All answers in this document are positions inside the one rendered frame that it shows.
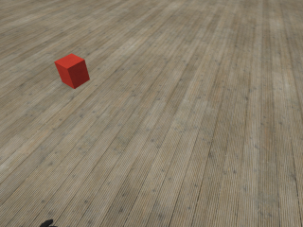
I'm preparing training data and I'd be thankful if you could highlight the carton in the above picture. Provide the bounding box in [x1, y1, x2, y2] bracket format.
[54, 53, 90, 89]

